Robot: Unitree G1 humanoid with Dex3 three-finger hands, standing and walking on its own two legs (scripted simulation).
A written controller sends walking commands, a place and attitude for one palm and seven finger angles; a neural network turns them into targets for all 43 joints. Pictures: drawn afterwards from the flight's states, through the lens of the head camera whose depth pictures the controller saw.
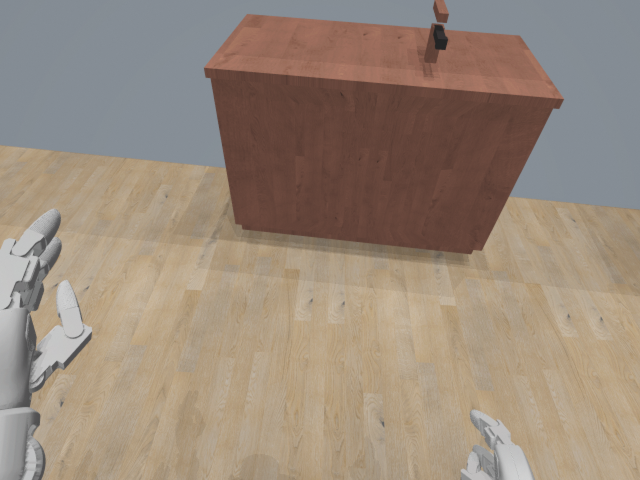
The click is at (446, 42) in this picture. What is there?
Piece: tap's lever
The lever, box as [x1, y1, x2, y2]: [435, 36, 447, 49]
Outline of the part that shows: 437,36 435,48 445,49 447,38 444,36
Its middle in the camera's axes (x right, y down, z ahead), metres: +0.34 -0.56 +1.10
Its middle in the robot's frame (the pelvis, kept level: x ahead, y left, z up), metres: +1.23 -0.26 +0.08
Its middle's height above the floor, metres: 0.86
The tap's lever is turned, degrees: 0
